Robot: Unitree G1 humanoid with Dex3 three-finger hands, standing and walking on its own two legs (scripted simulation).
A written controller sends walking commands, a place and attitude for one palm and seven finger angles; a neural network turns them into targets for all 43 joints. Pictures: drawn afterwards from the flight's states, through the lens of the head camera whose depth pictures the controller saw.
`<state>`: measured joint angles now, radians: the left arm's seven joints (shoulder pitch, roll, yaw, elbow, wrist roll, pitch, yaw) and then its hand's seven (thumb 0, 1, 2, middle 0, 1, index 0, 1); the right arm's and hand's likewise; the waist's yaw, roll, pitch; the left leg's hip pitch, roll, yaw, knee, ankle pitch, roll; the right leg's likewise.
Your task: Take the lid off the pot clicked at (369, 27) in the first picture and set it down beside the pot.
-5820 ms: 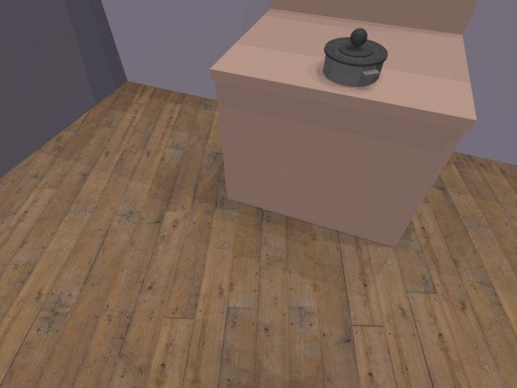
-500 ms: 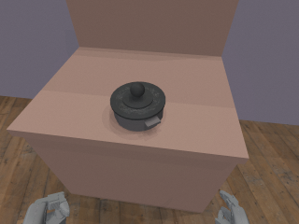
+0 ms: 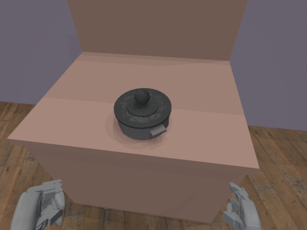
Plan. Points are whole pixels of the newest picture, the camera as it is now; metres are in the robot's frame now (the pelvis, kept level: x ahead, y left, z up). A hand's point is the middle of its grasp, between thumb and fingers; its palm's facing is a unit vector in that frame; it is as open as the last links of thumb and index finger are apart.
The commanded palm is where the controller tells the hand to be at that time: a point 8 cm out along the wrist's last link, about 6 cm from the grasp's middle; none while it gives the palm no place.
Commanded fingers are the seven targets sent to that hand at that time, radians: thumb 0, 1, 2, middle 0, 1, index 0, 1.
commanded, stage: raise the hand higher, near the body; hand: left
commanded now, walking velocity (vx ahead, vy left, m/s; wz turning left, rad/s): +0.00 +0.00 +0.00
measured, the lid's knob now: (142, 97) +0.51 +0.11 +0.07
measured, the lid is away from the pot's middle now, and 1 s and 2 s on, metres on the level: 0.00 0.00 0.00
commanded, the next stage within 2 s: reach forward and open the fingers in 0.26 s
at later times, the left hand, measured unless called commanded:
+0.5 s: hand (55, 185) +0.17 +0.24 +0.09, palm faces +0.13 -0.47 -0.87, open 3.0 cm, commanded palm +0.14 +0.26 +0.14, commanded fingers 0.00 0.66 0.98 -1.20 -1.22 -1.20 -1.22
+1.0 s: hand (49, 169) +0.20 +0.26 +0.11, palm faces -0.20 -0.05 -0.98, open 5.9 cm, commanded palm +0.19 +0.25 +0.18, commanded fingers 0.00 -0.11 1.32 -0.89 -0.33 -0.89 -0.33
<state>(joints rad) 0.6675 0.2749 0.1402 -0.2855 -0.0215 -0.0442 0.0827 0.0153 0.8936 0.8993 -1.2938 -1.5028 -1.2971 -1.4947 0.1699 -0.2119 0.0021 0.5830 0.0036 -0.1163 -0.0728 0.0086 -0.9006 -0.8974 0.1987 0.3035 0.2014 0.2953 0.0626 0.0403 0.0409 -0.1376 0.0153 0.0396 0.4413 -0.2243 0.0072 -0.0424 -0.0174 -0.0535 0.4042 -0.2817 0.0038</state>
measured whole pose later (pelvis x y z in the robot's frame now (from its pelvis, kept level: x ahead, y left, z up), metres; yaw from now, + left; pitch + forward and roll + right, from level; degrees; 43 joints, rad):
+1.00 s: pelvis -0.03 +0.00 +0.00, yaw +1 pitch -3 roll +0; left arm 0.20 0.66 0.07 -0.25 0.74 0.00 -0.25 0.00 0.17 1.21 -1.02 -0.67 -1.02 -0.66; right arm 0.09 -0.28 0.01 0.57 0.03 0.12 -0.01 0.01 -0.90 -0.90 0.20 0.30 0.20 0.30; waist 0.06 0.13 0.05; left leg -0.20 0.01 0.02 0.41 -0.16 0.01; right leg -0.11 -0.02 -0.07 0.40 -0.23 0.00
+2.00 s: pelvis -0.03 +0.00 +0.00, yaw +1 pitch -2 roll +0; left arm -0.42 0.60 -0.14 0.06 0.80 0.17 -0.41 0.00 -0.34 1.48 -0.83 -0.09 -0.84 -0.08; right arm 0.08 -0.29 0.03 0.59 0.05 0.14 0.01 0.01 -0.90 -0.90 0.20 0.30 0.20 0.30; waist 0.03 0.11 0.05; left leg -0.24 -0.01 0.02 0.42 -0.15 0.02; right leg -0.17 -0.04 -0.07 0.46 -0.25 0.01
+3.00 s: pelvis -0.01 +0.00 +0.00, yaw +1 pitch +3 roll +1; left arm -0.96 0.40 -0.32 0.67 0.86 0.27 -0.37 0.00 -0.34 1.48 -0.83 -0.09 -0.83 -0.08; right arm 0.15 -0.28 0.02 0.66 0.07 0.17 0.01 0.00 -0.90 -0.90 0.20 0.30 0.20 0.29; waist -0.05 0.08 0.00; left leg -0.31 -0.02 0.04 0.45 -0.19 0.02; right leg -0.26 -0.05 -0.05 0.50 -0.29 0.01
